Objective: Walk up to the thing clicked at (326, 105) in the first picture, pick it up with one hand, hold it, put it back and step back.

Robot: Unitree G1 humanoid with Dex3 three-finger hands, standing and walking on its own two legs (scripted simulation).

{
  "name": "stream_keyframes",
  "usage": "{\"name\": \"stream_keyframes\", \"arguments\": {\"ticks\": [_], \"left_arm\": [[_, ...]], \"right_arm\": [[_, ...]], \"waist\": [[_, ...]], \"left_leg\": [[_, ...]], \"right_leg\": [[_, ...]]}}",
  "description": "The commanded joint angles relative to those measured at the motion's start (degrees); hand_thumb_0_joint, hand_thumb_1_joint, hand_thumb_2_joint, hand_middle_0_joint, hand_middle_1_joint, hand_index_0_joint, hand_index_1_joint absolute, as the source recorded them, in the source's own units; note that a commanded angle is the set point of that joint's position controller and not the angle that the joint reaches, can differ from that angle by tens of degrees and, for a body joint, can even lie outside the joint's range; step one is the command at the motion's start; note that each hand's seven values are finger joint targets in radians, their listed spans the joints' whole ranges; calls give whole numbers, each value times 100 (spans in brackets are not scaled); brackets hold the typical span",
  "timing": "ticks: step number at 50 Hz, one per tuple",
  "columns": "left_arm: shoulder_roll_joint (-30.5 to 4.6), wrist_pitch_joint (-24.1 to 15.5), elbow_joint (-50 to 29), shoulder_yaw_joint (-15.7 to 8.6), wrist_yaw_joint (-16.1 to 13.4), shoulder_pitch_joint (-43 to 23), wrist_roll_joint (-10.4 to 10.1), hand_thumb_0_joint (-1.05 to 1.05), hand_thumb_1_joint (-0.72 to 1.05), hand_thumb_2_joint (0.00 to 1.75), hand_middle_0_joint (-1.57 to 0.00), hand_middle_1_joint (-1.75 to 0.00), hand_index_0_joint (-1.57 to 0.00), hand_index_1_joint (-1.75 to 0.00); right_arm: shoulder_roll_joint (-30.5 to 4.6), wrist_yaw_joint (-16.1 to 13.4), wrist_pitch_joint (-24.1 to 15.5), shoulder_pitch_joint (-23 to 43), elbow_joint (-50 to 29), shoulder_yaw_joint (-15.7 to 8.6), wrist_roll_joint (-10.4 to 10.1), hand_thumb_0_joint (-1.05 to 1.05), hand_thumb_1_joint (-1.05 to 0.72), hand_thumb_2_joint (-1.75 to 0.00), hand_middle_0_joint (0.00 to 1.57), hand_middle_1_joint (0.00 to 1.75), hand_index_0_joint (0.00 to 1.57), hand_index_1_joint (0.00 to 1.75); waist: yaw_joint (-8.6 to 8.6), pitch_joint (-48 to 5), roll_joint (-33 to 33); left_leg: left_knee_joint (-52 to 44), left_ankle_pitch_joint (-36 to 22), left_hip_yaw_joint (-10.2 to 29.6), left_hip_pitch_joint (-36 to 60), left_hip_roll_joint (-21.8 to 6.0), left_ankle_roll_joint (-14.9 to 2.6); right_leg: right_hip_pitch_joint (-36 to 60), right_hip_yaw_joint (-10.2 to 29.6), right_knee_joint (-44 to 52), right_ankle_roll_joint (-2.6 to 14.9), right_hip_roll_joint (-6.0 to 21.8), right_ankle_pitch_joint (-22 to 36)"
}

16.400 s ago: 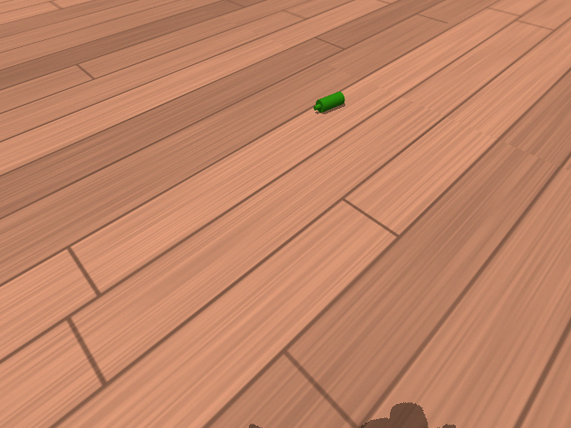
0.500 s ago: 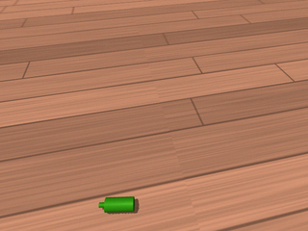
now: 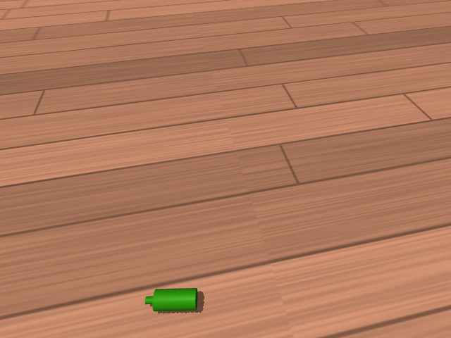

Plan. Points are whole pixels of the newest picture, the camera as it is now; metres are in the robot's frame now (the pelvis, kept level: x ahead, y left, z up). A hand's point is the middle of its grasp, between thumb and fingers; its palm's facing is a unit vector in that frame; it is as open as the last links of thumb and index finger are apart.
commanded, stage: stand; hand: left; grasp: from above
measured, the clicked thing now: (171, 299) +0.37 +0.26 -0.74
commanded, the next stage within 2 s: rise first in 0.56 s
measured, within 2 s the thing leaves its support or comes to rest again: neither
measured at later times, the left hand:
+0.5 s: hand out of the picture +0.07 +0.25 -0.16, palm faces -0.04 -0.94 -0.35, open 7.4 cm
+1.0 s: hand out of the picture +0.14 +0.25 -0.18, palm faces -0.08 -0.92 -0.38, open 10.5 cm
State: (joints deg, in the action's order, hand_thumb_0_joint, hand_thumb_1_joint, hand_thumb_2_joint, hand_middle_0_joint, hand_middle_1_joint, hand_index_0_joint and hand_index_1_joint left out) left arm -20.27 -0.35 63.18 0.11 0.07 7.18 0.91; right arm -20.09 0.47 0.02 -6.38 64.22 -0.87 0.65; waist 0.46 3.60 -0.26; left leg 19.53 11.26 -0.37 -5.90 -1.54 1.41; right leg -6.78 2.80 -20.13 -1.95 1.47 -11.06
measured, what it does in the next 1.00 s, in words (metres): stands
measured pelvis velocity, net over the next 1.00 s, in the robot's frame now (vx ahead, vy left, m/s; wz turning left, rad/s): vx -0.02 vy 0.00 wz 0.02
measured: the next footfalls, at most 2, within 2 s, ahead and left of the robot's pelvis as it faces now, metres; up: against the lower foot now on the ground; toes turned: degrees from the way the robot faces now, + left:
none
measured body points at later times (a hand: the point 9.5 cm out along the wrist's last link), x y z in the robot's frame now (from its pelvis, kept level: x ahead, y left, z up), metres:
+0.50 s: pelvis +0.00 +0.00 +0.00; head +0.02 +0.00 +0.45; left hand +0.08 +0.30 -0.13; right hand +0.07 -0.31 -0.13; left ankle -0.01 +0.14 -0.75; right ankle +0.00 -0.14 -0.75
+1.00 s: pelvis -0.02 +0.00 -0.03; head +0.05 +0.01 +0.41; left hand +0.14 +0.30 -0.16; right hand +0.10 -0.26 -0.15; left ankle -0.01 +0.14 -0.75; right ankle +0.00 -0.14 -0.75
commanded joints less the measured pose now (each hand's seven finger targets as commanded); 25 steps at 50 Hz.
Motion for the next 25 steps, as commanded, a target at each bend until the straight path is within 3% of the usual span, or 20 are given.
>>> {"name": "stream_keyframes", "arguments": {"ticks": [1, 25], "left_arm": [[-1249, -118, -288, -215, -65, -161, -38, 0, 90, 90, -20, -30, -20, -30], [-1265, -127, -305, -226, -73, -147, -26, 0, 90, 90, -20, -30, -20, -30]], "right_arm": [[-1243, -59, -127, 160, -328, -219, -18, 0, -90, -90, 20, 30, 20, 30], [-1246, -67, -126, 166, -350, -223, -21, 0, -90, -90, 20, 30, 20, 30]], "waist": [[-28, -370, 21], [-35, -494, 2]], "left_leg": [[-368, -684, 439, 101, -591, -213], [-293, -942, 392, 181, -590, -223]], "right_leg": [[-106, 288, 325, 282, 507, 743], [-17, 265, 279, 286, 525, 1095]]}}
